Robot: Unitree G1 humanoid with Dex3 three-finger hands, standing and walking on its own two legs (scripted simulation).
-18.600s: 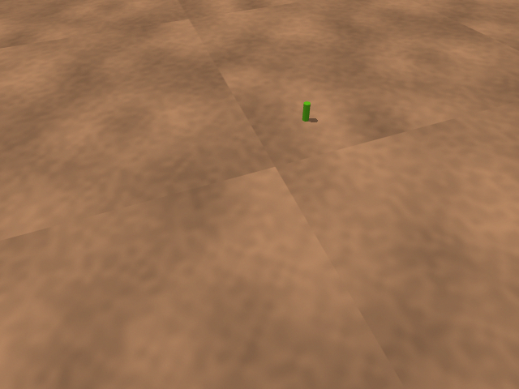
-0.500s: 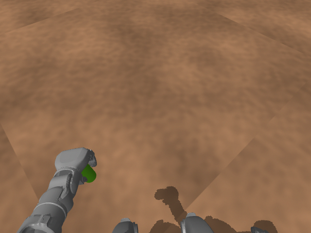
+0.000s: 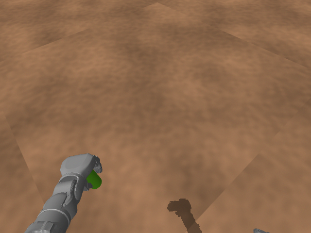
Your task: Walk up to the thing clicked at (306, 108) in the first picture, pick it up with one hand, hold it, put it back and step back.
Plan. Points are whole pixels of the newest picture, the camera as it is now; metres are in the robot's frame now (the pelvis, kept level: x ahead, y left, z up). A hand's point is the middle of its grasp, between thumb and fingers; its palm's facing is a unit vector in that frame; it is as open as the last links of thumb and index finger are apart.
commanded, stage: hold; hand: left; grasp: from above
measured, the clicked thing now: (89, 176) +0.34 +0.22 -0.11
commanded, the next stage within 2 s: crouch in 1.86 s
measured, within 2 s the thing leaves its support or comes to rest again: neither
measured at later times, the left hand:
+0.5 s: hand (81, 171) +0.32 +0.22 -0.04, palm faces -0.45 -0.06 -0.89, open 6.5 cm
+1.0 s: hand (79, 178) +0.30 +0.21 -0.02, palm faces -0.45 -0.05 -0.89, open 6.5 cm
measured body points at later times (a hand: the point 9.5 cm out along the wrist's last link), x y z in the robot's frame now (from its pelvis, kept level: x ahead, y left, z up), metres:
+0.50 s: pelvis +0.02 +0.00 +0.02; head +0.04 -0.01 +0.47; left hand +0.34 +0.22 +0.01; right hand +0.12 -0.27 -0.10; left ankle +0.02 +0.12 -0.71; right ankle +0.02 -0.14 -0.71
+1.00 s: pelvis +0.00 +0.00 +0.02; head +0.00 -0.02 +0.47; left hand +0.31 +0.21 +0.03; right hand +0.13 -0.26 -0.09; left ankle +0.02 +0.12 -0.71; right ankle +0.02 -0.14 -0.71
